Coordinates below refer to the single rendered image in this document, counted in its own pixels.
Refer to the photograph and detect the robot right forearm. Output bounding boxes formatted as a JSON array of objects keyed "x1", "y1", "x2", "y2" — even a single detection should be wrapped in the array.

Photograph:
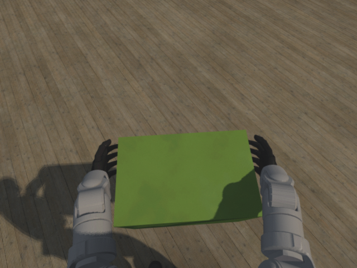
[{"x1": 260, "y1": 165, "x2": 316, "y2": 268}]

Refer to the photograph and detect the robot left forearm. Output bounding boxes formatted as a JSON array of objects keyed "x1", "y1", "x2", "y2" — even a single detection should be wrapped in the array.
[{"x1": 67, "y1": 170, "x2": 117, "y2": 268}]

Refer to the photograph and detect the right robot hand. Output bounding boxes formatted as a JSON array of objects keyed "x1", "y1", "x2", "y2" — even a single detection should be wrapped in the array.
[{"x1": 248, "y1": 135, "x2": 277, "y2": 176}]

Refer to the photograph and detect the left robot hand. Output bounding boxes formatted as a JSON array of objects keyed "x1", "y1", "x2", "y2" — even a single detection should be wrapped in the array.
[{"x1": 91, "y1": 139, "x2": 118, "y2": 179}]

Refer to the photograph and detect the carton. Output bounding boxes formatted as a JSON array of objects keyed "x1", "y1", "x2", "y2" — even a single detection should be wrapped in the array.
[{"x1": 113, "y1": 130, "x2": 262, "y2": 229}]

